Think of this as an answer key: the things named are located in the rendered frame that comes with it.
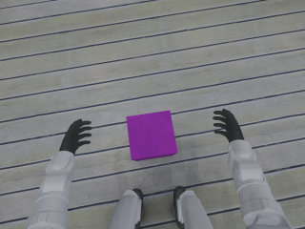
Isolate robot right forearm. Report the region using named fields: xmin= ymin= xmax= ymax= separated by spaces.
xmin=228 ymin=139 xmax=294 ymax=229

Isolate right robot hand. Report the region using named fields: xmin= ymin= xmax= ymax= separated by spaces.
xmin=213 ymin=109 xmax=245 ymax=143

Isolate robot shin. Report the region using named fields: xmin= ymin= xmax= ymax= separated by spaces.
xmin=119 ymin=190 xmax=138 ymax=223
xmin=180 ymin=190 xmax=196 ymax=222

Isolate robot left shin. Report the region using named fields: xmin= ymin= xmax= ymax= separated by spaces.
xmin=119 ymin=190 xmax=138 ymax=223

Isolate robot left forearm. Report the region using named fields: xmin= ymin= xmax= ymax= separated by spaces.
xmin=24 ymin=151 xmax=75 ymax=229

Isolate left robot hand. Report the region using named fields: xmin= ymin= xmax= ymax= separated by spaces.
xmin=59 ymin=118 xmax=92 ymax=155

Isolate carton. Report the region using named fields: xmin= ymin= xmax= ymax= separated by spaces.
xmin=126 ymin=110 xmax=178 ymax=161

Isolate robot right shin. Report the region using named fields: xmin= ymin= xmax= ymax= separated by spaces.
xmin=180 ymin=190 xmax=196 ymax=222

